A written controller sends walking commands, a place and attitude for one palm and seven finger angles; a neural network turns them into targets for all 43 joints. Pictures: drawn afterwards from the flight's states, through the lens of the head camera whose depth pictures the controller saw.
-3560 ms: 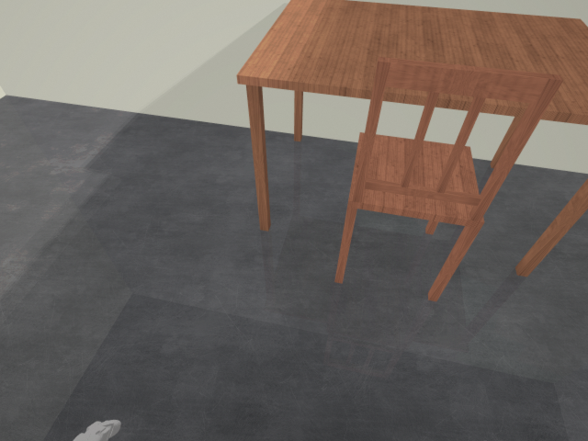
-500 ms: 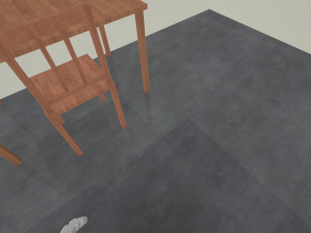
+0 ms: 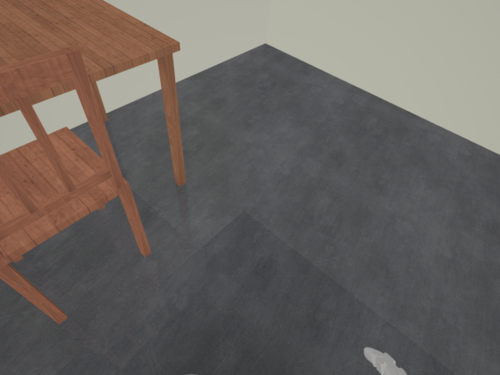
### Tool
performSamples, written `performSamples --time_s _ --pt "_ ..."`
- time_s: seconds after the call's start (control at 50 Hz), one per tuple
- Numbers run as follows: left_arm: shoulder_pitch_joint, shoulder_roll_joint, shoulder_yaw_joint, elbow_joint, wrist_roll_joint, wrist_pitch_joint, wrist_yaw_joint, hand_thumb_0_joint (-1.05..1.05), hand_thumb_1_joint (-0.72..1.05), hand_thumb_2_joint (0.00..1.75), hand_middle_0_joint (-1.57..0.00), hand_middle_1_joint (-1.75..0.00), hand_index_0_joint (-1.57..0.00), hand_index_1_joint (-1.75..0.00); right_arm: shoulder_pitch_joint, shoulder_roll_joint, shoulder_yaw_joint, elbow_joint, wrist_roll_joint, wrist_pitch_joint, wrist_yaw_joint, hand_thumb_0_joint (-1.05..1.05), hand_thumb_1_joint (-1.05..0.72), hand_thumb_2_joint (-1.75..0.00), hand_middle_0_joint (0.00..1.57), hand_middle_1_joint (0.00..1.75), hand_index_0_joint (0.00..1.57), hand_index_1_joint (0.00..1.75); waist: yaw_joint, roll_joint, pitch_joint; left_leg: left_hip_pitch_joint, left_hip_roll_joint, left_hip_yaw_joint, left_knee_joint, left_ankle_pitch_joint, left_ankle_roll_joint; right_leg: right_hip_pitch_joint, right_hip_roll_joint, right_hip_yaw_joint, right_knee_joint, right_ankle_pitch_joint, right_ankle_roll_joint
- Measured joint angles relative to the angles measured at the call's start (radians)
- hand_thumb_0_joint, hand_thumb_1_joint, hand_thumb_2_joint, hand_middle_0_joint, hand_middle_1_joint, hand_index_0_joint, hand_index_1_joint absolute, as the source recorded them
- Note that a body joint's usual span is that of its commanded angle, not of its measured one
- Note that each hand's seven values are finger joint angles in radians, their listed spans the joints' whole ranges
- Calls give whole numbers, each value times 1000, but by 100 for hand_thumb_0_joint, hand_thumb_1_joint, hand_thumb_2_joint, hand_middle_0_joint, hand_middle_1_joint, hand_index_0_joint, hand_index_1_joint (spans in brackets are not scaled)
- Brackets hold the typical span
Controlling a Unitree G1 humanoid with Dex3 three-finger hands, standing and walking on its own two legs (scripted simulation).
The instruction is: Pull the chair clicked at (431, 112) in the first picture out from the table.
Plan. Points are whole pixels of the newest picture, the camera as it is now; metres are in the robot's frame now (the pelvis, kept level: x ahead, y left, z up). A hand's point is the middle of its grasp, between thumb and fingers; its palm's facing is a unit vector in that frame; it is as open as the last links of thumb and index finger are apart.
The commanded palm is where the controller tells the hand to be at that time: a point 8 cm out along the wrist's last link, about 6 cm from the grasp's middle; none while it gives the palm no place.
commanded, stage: walk to a spot facing it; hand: left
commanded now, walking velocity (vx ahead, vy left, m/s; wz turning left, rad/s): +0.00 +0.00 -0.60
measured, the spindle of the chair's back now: (2, 170) +0.46 +0.60 -0.06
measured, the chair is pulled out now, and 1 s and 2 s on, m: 0.00 0.00 0.00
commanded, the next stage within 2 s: none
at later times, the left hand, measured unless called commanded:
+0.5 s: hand (207, 270) +0.35 +0.13 -0.17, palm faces -0.31 -0.93 -0.21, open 7.4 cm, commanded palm none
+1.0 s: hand (190, 245) +0.40 +0.18 -0.17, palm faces -0.46 -0.86 -0.20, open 7.4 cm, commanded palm none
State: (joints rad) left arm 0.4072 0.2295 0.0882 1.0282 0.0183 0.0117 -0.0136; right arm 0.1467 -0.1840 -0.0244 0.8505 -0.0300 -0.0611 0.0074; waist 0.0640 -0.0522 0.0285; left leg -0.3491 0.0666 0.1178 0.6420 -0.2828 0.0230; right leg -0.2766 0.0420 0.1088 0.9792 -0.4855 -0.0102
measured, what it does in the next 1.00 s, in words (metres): walks ahead, turning right: right foot, then left foot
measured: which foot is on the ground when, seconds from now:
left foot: down 0.00-0.46, up 0.48-0.88, down 0.90-1.00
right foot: up 0.00-0.44, down 0.46-0.90, up 0.92-1.00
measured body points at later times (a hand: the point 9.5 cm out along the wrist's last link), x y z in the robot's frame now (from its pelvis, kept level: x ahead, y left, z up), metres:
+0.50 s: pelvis +0.16 -0.01 -0.02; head +0.21 -0.03 +0.43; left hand +0.36 +0.17 -0.15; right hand +0.03 -0.22 -0.17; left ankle +0.05 +0.11 -0.67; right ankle +0.21 -0.10 -0.73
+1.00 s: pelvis +0.24 +0.03 +0.01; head +0.28 +0.05 +0.45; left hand +0.43 +0.22 -0.15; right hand +0.21 -0.24 -0.10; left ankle +0.30 +0.12 -0.73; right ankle +0.17 -0.08 -0.67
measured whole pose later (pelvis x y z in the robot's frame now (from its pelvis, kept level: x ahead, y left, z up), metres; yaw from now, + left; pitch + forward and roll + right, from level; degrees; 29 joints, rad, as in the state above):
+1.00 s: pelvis +0.24 +0.03 +0.01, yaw -34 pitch +1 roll -1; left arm 0.22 0.26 0.10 0.90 0.02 0.06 -0.01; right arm 0.15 -0.17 -0.02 0.85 -0.02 0.01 -0.02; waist 0.04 -0.07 0.05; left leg -0.28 0.06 0.10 0.57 -0.30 0.02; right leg -0.49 0.07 0.06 0.99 -0.44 0.04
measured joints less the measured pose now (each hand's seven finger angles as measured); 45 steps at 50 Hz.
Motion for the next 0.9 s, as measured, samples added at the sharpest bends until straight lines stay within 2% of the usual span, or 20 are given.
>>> performSamples --time_s 0.06,0.12,0.18,0.24,0.32,0.4,0.44,0.46,0.48,0.5,0.54,0.58,0.64,0.72,0.86,0.9 --pt "-32 17 14 -4 9 7 -17 1 91 90 -20 -30 -19 -30 53 24 7 22 3 -4 -12 0 -91 -90 20 30 21 30 -15 -3 -7 92 9 35 -91 -4 3 -142 -35 -91 214 115 7" --pt "-73 25 22 -38 10 10 -21 1 91 90 -20 -30 -19 -30 105 37 5 66 10 -4 -26 0 -91 -90 20 30 21 30 -17 -1 -6 169 13 75 -177 5 6 -252 -67 -131 266 199 29" --pt "-119 22 24 -65 12 18 -20 0 92 90 -19 -30 -19 -30 148 28 -7 103 13 -1 -37 0 -93 -90 20 30 21 30 -30 5 1 219 13 113 -219 -8 10 -327 -90 -146 252 245 47" --pt "-170 15 22 -80 14 29 -20 0 92 90 -19 -30 -19 -30 185 20 -10 134 11 7 -38 0 -93 -90 20 30 21 30 -46 11 17 258 12 149 -231 -36 8 -359 -105 -164 177 279 58" --pt "-238 -1 11 -90 13 38 -22 0 92 90 -19 -30 -19 -30 220 17 -16 162 4 21 -37 0 -92 -90 20 30 20 30 -75 20 47 300 16 198 -214 -90 -3 -335 -109 -205 -6 279 57" --pt "-297 -20 -4 -107 12 35 -21 0 92 90 -19 -30 -19 -30 242 12 -24 176 1 36 -31 0 -91 -90 20 30 20 30 -105 39 77 328 34 250 -149 -172 -28 -265 -84 -244 -185 240 27" --pt "-314 -24 -13 -122 14 18 -21 0 92 90 -19 -30 -19 -30 255 9 -28 180 4 46 -26 1 -91 -90 20 30 20 30 -109 52 86 317 63 268 -47 -224 -44 -197 -59 -263 -285 255 6" --pt "-317 -20 -18 -131 15 1 -20 0 91 90 -19 -30 -19 -30 265 12 -29 180 10 53 -22 1 -91 -90 20 30 20 30 -108 47 84 280 82 265 67 -239 -52 -159 -55 -264 -333 302 -30" --pt "-324 -21 -19 -136 12 -15 -15 0 91 90 -19 -30 -19 -30 255 10 -30 181 16 64 -18 1 -91 -90 20 30 20 30 -102 51 90 212 93 217 236 -263 -68 -169 -45 -257 -304 280 -65" --pt "-328 -23 -22 -141 4 -25 -7 0 91 90 -19 -30 -19 -30 236 7 -29 178 20 76 -19 1 -91 -90 20 30 20 30 -100 56 101 141 82 143 397 -287 -77 -172 -36 -249 -274 246 -83" --pt "-325 -25 -28 -142 -7 -22 8 0 91 90 -20 -30 -19 -30 194 3 -30 162 23 92 -23 1 -91 -90 20 30 20 30 -103 63 113 28 60 29 601 -264 -85 -141 -19 -235 -280 215 -91" --pt "-311 -27 -29 -137 -11 -9 21 0 91 90 -20 -30 -20 -30 149 2 -29 137 18 99 -24 1 -91 -90 20 30 20 30 -101 66 101 -57 62 -29 649 -205 -94 -104 -4 -216 -330 229 -77" --pt "-288 -28 -31 -125 -5 2 28 0 91 90 -20 -30 -20 -30 79 1 -25 91 9 102 -24 1 -91 -90 20 30 20 30 -99 65 73 -144 72 -77 575 -146 -104 -72 9 -181 -399 260 -76" --pt "-264 -30 -31 -121 2 7 21 0 91 90 -20 -30 -20 -30 6 -4 -24 40 6 93 -22 1 -91 -90 20 30 20 30 -81 63 47 -179 66 -108 422 -96 -111 -64 13 -127 -439 279 -62" --pt "-222 -17 -18 -140 7 20 13 0 91 90 -20 -30 -20 -30 -44 -10 -20 5 15 83 -22 0 -91 -90 20 30 20 30 -31 37 26 -62 -3 -102 119 -106 -104 -88 24 -40 -417 267 -19" --pt "-209 -6 -12 -143 3 27 15 0 91 90 -20 -30 -20 -30 -38 -10 -17 0 19 74 -25 0 -91 -90 20 30 20 30 -25 25 19 9 -23 -87 -20 -50 -92 -103 31 -20 -389 253 0"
